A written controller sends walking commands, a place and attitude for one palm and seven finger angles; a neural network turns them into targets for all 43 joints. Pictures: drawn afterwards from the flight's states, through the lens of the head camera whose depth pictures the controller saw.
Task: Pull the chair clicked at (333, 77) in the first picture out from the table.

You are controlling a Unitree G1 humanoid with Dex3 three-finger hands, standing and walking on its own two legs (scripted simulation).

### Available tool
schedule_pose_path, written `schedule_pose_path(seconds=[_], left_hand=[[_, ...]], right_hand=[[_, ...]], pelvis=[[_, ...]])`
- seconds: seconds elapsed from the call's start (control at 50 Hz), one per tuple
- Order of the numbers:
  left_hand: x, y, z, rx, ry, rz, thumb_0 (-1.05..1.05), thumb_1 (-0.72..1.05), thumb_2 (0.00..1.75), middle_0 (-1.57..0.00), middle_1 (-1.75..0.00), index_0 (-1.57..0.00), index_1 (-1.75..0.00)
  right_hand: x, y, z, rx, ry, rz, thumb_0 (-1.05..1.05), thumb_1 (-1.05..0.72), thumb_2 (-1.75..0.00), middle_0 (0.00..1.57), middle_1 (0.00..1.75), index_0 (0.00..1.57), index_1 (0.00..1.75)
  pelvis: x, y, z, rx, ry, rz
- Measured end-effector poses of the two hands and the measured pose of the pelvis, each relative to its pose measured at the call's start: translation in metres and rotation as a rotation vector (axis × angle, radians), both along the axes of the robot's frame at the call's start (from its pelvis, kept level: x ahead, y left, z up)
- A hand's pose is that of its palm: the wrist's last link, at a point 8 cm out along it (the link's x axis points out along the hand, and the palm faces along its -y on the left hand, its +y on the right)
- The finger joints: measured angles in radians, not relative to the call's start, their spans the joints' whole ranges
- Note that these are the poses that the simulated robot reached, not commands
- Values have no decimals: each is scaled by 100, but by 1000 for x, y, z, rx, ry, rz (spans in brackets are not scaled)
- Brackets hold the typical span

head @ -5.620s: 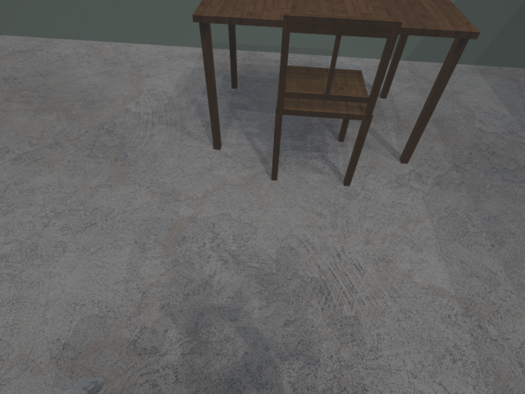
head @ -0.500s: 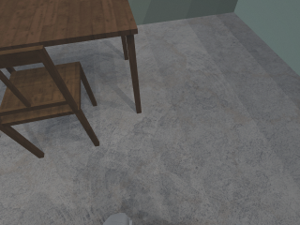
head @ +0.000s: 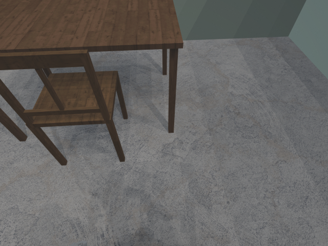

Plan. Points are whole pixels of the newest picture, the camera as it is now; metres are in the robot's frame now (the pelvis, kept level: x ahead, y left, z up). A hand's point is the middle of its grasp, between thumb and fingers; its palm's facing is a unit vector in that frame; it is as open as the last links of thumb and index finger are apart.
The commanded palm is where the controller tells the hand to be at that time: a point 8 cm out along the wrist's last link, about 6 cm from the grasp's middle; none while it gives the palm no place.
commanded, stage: take the last steps up to it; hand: left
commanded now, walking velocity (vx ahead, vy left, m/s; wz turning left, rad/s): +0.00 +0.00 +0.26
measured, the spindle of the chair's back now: (51, 90) +0.71 +0.53 -0.11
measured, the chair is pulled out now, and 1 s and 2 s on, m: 0.00 0.00 0.00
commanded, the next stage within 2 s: come to a stop and stand still in 1.18 s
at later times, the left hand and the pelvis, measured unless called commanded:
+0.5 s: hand out of the picture -0.08 +0.21 -0.16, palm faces +0.26 -0.94 -0.21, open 7.4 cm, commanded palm none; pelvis +0.01 +0.04 +0.01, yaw +9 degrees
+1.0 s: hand (69, 216) +0.22 +0.30 -0.16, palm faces +0.11 -0.98 -0.17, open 7.4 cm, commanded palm none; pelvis +0.14 +0.12 +0.00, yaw +7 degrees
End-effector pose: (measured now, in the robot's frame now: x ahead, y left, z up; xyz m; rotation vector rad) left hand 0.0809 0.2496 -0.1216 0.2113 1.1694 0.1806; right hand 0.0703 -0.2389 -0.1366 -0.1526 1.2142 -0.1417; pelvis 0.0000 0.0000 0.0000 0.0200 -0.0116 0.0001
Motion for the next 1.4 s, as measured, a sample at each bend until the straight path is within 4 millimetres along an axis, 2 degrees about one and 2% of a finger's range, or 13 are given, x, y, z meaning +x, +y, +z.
schedule_pose_path(seconds=[0.06,0.16,0.3,0.4,0.5,0.58,0.66,0.88,1.0,1.1,1.14,1.2,1.4], left_hand=[[-3,-16,3,10,-25,-4,1,91,90,-20,-30,-20,-29],[-26,-32,11,-7,-16,42,1,90,90,-20,-30,-20,-29],[-77,-24,10,-17,39,155,0,92,90,-20,-30,-20,-30],[-129,-12,4,-43,150,236,0,91,90,-20,-30,-20,-29],[-177,8,-8,-91,292,309,1,91,90,-20,-30,-20,-29],[-194,31,-26,-130,396,327,1,91,90,-20,-30,-20,-29],[-158,56,-23,-138,373,287,1,91,90,-20,-30,-19,-29],[22,99,-17,-116,97,182,1,91,90,-19,-30,-19,-29],[124,100,-13,-96,24,84,1,92,90,-19,-30,-19,-29],[212,85,-17,-82,-38,2,1,91,90,-19,-30,-19,-29],[237,78,-21,-76,-77,-1,1,91,90,-19,-30,-19,-29],[248,70,-19,-79,-81,24,0,91,90,-20,-30,-19,-29],[232,86,-4,-28,86,110,-2,95,90,-20,-30,-20,-29]], right_hand=[[-13,-11,-13,19,41,-13,1,-91,-90,20,30,21,30],[-30,-21,-11,23,111,5,1,-91,-90,20,30,20,30],[-33,-19,0,10,169,75,1,-91,-90,20,30,20,30],[-4,1,9,-6,147,142,1,-91,-90,20,30,20,30],[45,44,17,-23,50,216,1,-91,-90,20,30,20,30],[73,82,16,-46,-53,229,1,-91,-90,20,30,20,30],[65,106,21,-48,-41,179,0,-92,-90,20,30,20,30],[4,136,12,-17,232,47,0,-93,-90,20,30,20,30],[-13,152,6,31,374,-37,0,-91,-90,20,30,20,30],[-6,153,0,64,488,-96,0,-91,-90,20,30,20,30],[7,148,-5,76,521,-109,1,-91,-90,20,30,20,30],[51,135,-9,71,488,-98,1,-91,-90,20,30,20,30],[260,114,-4,6,104,40,1,-93,-90,20,30,20,30]], pelvis=[[-2,-9,-3,-2,-7,25],[-6,-16,5,5,-17,65],[-3,-12,13,4,-12,122],[2,6,15,2,-5,151],[12,38,11,-14,1,164],[23,69,-2,-37,-7,160],[38,89,6,-40,-16,149],[99,117,10,-8,-18,138],[145,117,4,-8,-14,121],[193,107,-8,-18,-7,102],[214,99,-15,-12,-8,97],[234,93,-12,-14,-15,99],[288,98,8,-23,7,91]])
